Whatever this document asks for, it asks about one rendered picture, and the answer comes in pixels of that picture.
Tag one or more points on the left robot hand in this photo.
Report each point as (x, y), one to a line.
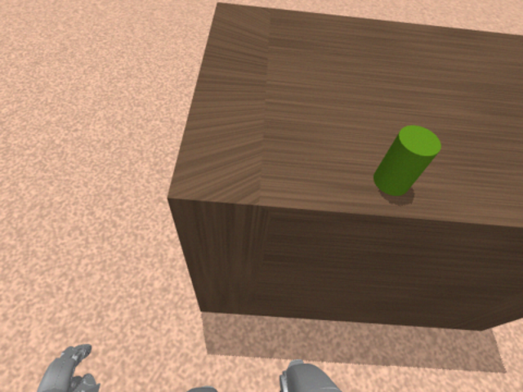
(59, 374)

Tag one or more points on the can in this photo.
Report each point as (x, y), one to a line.
(409, 155)

